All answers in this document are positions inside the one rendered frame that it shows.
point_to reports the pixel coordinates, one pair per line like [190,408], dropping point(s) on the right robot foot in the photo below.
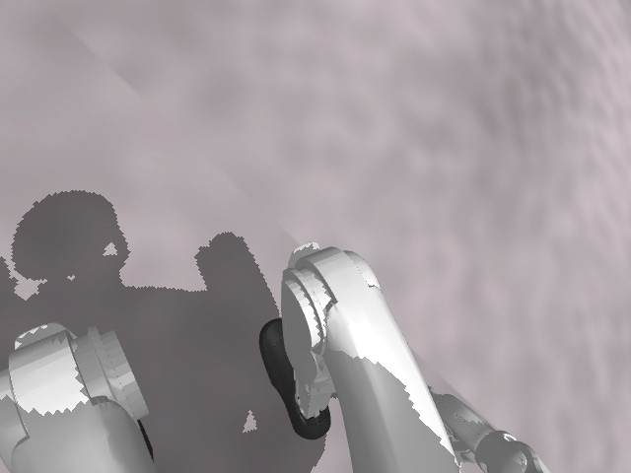
[281,374]

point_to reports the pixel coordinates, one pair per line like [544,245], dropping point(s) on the left robot foot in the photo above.
[146,439]

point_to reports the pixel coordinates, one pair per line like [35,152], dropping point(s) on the right robot arm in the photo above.
[500,452]

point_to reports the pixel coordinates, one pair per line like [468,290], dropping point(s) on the right robot hand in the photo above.
[462,423]

